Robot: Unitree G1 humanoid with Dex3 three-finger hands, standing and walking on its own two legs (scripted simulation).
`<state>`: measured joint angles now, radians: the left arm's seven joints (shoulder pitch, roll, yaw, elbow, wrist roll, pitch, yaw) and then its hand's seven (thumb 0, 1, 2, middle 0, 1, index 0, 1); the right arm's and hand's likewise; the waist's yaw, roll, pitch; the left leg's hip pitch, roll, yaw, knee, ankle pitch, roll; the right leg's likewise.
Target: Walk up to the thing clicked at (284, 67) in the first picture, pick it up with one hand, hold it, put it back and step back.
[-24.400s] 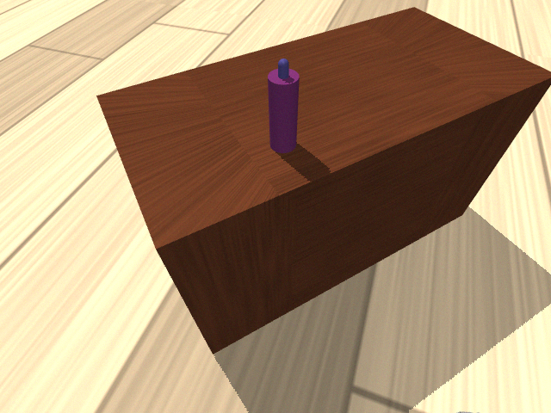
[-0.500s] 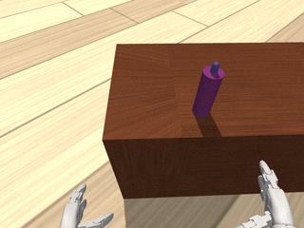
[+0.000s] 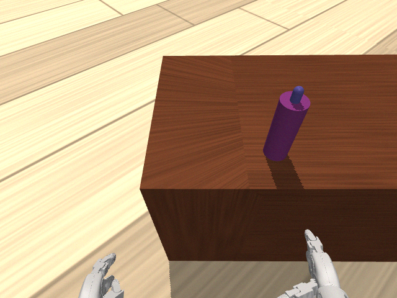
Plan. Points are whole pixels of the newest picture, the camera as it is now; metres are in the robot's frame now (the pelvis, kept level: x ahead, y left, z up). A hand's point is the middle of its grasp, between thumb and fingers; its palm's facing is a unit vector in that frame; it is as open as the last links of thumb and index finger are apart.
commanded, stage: home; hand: right
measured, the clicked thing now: (285, 124) +0.47 -0.21 +0.04
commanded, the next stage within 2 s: none
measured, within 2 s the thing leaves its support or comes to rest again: neither
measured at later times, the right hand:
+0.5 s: hand out of the picture +0.08 -0.27 -0.13, palm faces -0.05 +0.91 -0.41, open 17.5 cm
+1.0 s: hand out of the picture +0.03 -0.26 -0.14, palm faces -0.10 +0.93 -0.35, open 17.4 cm
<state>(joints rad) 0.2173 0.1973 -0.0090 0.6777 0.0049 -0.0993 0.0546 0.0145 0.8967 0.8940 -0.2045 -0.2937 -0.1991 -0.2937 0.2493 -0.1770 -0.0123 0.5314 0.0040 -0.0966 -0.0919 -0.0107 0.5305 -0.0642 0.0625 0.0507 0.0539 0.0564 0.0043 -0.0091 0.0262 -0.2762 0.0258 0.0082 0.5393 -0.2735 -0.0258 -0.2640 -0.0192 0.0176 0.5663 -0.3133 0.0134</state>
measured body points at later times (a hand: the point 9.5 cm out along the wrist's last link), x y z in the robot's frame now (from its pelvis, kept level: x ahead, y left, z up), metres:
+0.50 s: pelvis -0.01 +0.00 +0.00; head -0.02 +0.01 +0.45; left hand +0.08 +0.30 -0.12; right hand +0.09 -0.31 -0.10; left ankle +0.01 +0.14 -0.73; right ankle -0.01 -0.13 -0.73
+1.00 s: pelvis -0.03 -0.01 +0.01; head -0.04 -0.01 +0.46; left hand +0.00 +0.29 -0.13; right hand +0.04 -0.31 -0.12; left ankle +0.01 +0.14 -0.73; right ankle -0.01 -0.13 -0.73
